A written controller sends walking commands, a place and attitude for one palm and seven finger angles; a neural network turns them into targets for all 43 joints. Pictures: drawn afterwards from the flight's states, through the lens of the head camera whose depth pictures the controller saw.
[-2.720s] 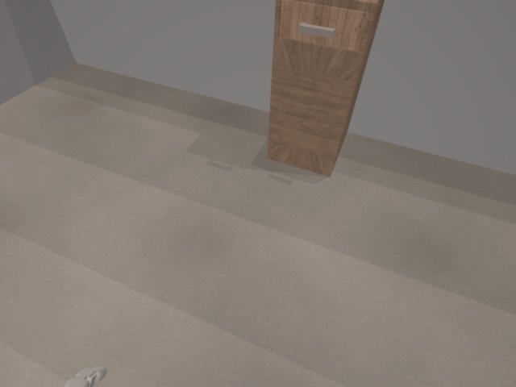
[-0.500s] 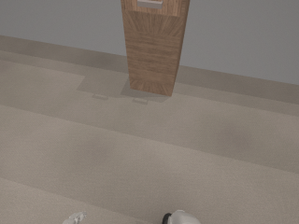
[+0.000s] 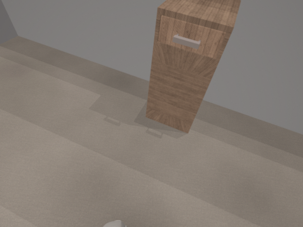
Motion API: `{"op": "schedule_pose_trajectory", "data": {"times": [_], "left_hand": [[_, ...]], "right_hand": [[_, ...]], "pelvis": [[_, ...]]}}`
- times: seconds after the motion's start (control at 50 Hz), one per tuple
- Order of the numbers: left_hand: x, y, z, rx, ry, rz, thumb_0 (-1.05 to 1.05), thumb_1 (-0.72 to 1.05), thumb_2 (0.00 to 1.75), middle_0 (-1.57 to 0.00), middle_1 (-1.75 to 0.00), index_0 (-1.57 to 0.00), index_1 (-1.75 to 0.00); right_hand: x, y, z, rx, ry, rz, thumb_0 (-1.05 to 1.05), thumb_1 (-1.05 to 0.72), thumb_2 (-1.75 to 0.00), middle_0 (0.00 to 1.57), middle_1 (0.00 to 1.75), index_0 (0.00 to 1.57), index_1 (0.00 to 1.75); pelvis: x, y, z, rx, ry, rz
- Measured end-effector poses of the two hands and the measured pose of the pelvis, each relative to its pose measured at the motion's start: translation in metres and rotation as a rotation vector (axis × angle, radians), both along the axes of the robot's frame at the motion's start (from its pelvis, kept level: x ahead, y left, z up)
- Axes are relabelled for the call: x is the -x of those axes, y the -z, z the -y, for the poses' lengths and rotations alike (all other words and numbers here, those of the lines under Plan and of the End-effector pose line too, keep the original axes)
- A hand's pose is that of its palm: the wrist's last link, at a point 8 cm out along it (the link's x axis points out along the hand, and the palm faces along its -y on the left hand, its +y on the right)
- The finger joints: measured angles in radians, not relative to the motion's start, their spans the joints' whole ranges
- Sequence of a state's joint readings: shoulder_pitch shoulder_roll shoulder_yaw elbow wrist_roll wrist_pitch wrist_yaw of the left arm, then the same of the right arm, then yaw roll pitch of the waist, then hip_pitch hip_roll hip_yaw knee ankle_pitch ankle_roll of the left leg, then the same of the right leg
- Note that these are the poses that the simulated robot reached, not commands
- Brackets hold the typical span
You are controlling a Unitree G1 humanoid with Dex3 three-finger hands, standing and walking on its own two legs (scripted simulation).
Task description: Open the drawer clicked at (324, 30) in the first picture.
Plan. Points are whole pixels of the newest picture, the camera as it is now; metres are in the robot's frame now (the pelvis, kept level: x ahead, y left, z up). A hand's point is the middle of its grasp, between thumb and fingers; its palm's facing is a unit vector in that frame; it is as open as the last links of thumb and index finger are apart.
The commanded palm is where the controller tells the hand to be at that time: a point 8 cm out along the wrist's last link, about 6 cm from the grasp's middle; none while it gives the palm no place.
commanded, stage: walk to a spot facing it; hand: left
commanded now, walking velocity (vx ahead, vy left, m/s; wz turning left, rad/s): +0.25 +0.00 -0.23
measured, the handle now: (187, 40) +0.98 -0.10 +0.02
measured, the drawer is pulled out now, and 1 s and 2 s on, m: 0.00 0.00 0.00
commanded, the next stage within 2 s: turn to face it in 0.04 s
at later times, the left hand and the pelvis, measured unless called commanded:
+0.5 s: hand (113, 192) +0.25 +0.14 -0.16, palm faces -0.16 -0.95 -0.25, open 7.3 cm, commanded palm none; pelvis +0.14 -0.04 +0.00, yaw -11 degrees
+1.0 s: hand (109, 186) +0.26 +0.15 -0.16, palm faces -0.22 -0.96 -0.14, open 7.3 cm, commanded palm none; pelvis +0.17 -0.01 +0.02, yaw -16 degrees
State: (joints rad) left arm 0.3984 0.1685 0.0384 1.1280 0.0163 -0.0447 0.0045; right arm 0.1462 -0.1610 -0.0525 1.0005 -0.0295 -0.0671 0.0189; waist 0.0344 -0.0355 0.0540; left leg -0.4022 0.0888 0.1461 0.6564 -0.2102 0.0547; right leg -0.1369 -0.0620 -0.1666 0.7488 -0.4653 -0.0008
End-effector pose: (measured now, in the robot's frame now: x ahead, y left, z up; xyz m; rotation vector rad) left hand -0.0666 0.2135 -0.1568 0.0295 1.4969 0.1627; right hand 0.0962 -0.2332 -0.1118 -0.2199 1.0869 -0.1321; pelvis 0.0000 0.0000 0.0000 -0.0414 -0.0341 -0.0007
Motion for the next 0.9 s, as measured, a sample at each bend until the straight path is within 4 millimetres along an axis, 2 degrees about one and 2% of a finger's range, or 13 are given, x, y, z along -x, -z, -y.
{"op": "schedule_pose_trajectory", "data": {"times": [0.04,0.08,0.22,0.36,0.48,0.54,0.6,0.72,0.82,0.9], "left_hand": [[-0.015,-0.004,-0.007,0.0,0.015,-0.021,0.0,0.92,0.9,-0.2,-0.3,-0.2,-0.3],[-0.038,-0.01,-0.015,-0.007,0.032,-0.011,0.01,0.92,0.9,-0.2,-0.3,-0.2,-0.3],[-0.138,-0.027,-0.025,-0.042,0.093,0.096,0.0,0.92,0.9,-0.19,-0.3,-0.2,-0.3],[-0.234,-0.035,-0.007,-0.076,0.186,0.172,0.0,0.93,0.9,-0.19,-0.3,-0.2,-0.3],[-0.306,-0.031,0.024,-0.124,0.294,0.253,0.0,0.92,0.9,-0.19,-0.3,-0.2,-0.3],[-0.323,-0.035,0.039,-0.125,0.306,0.284,0.0,0.92,0.9,-0.19,-0.3,-0.2,-0.3],[-0.33,-0.038,0.05,-0.114,0.307,0.292,0.0,0.92,0.9,-0.2,-0.3,-0.2,-0.3],[-0.34,-0.042,0.05,-0.095,0.323,0.297,0.0,0.93,0.9,-0.2,-0.3,-0.21,-0.3],[-0.338,-0.034,0.039,-0.06,0.327,0.285,0.0,0.92,0.9,-0.2,-0.3,-0.21,-0.3],[-0.334,-0.019,0.022,-0.025,0.319,0.257,0.0,0.92,0.9,-0.2,-0.3,-0.21,-0.3]], "right_hand": [[-0.004,0.0,-0.009,-0.007,0.021,-0.008,0.0,-0.91,-0.9,0.19,0.3,0.2,0.3],[-0.001,-0.002,-0.014,-0.01,0.067,-0.033,-0.01,-0.92,-0.9,0.19,0.3,0.2,0.3],[0.023,-0.005,-0.012,-0.01,0.171,-0.176,-0.02,-0.95,-0.9,0.2,0.3,0.2,0.3],[0.045,0.012,-0.02,-0.097,0.274,-0.319,0.0,-0.92,-0.9,0.19,0.3,0.2,0.3],[0.045,0.044,-0.005,-0.171,0.357,-0.387,0.0,-0.91,-0.9,0.2,0.3,0.2,0.3],[0.029,0.046,0.008,-0.165,0.362,-0.382,0.0,-0.91,-0.9,0.2,0.3,0.2,0.3],[0.004,0.038,0.023,-0.142,0.353,-0.326,0.0,-0.91,-0.9,0.19,0.3,0.2,0.3],[-0.043,0.02,0.045,-0.083,0.346,-0.182,0.0,-0.91,-0.9,0.19,0.3,0.2,0.3],[-0.065,0.007,0.046,-0.034,0.342,-0.108,0.0,-0.91,-0.9,0.19,0.3,0.2,0.3],[-0.065,-0.001,0.032,0.003,0.345,-0.078,0.0,-0.91,-0.9,0.19,0.3,0.2,0.3]], "pelvis": [[-0.013,-0.003,-0.006,-0.007,0.011,0.009],[-0.026,-0.01,-0.01,-0.014,0.021,0.011],[-0.072,-0.023,-0.011,-0.036,0.07,0.003],[-0.109,-0.02,0.007,-0.053,0.129,0.002],[-0.138,0.001,0.037,-0.062,0.184,-0.006],[-0.142,-0.001,0.043,-0.047,0.186,-0.004],[-0.145,-0.007,0.047,-0.05,0.201,-0.01],[-0.15,-0.015,0.045,-0.048,0.234,-0.023],[-0.153,-0.014,0.032,-0.03,0.263,-0.024],[-0.159,-0.01,0.018,-0.016,0.278,-0.017]]}}
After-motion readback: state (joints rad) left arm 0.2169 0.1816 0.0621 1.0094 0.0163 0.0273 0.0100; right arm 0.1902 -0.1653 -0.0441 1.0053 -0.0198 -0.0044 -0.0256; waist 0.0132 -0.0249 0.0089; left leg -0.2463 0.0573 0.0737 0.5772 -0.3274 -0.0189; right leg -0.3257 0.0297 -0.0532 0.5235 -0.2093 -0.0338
